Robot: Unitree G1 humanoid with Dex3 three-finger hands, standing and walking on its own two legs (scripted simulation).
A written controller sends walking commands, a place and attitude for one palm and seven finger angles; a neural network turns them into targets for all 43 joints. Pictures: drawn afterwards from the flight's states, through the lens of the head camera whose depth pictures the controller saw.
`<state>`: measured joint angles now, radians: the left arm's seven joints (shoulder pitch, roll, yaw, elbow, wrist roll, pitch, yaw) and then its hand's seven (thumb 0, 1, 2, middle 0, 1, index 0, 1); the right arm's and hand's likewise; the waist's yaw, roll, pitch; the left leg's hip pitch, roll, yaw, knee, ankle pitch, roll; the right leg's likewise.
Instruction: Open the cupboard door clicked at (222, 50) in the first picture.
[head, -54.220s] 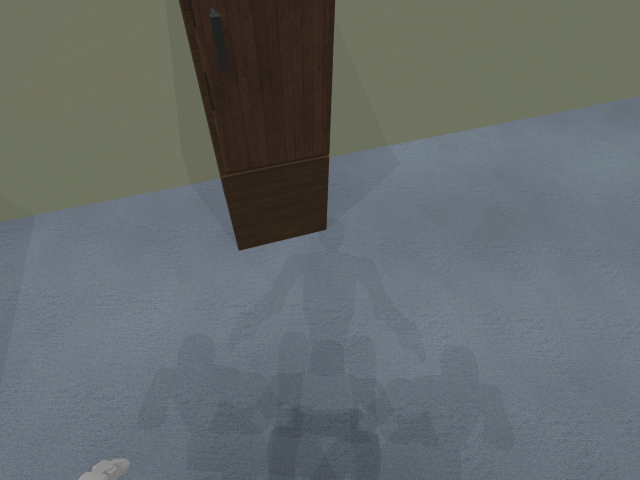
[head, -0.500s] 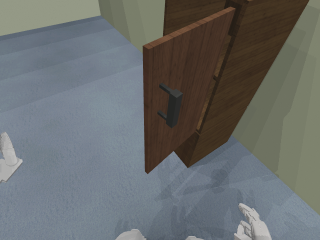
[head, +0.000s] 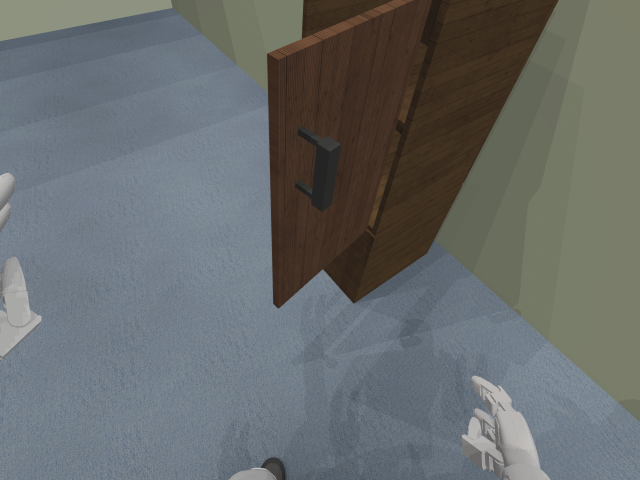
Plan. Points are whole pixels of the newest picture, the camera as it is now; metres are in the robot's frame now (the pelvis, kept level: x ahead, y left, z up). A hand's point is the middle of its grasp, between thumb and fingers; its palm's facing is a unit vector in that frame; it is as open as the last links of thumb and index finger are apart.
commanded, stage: stop stepping back and stand still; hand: left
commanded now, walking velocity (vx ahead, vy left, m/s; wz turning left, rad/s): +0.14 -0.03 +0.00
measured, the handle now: (314, 169) +0.52 +0.05 +0.08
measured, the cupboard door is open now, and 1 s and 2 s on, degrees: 100 100 100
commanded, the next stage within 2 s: let the arm hang, fingers relaxed in 0.72 s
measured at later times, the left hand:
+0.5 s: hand out of the picture +0.11 +0.27 +0.16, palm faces +0.46 -0.77 -0.43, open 7.4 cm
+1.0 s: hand out of the picture +0.06 +0.23 -0.09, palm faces +0.14 -0.93 -0.35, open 7.4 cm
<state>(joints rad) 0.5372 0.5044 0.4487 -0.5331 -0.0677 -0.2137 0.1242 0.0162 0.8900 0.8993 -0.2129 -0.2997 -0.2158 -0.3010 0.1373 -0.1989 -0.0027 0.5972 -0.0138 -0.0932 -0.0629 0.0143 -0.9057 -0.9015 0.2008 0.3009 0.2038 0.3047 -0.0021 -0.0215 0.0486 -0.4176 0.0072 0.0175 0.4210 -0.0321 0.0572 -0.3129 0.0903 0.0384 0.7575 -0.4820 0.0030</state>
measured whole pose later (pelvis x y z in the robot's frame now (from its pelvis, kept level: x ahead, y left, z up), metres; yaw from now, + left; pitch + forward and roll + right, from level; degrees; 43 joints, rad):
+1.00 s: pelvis -0.10 -0.01 -0.01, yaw +5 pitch +0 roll +1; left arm 0.23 0.25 0.08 0.53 0.03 0.02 0.02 0.01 0.91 0.90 -0.19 -0.30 -0.20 -0.30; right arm 0.15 -0.25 0.00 0.84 -0.03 -0.02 0.00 0.01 -0.91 -0.90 0.20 0.30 0.20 0.30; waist -0.02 0.04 -0.01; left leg -0.34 -0.04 0.00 0.59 -0.25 0.01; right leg -0.28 -0.01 -0.01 0.64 -0.35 -0.02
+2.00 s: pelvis -0.10 +0.00 +0.01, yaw +5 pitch -2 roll +0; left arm 0.26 0.16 0.02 1.14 0.01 -0.01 0.03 0.01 0.91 0.90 -0.20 -0.30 -0.20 -0.30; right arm 0.26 -0.15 -0.01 1.14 -0.02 0.01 -0.03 0.01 -0.91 -0.90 0.20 0.30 0.20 0.30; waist 0.00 0.01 0.05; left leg -0.23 -0.02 -0.01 0.41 -0.16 0.02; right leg -0.15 0.01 -0.01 0.42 -0.24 -0.01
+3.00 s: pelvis -0.07 -0.01 +0.01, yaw +4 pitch -1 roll +0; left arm 0.13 0.29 0.01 1.14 0.01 -0.03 0.01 0.01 0.91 0.90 -0.20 -0.30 -0.20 -0.30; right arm 0.11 -0.30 0.00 1.14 -0.02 0.00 -0.01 0.01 -0.91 -0.90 0.20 0.30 0.20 0.30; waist 0.00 0.01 0.06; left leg -0.13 0.00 0.00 0.31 -0.16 -0.01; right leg -0.05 0.03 -0.01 0.30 -0.23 -0.03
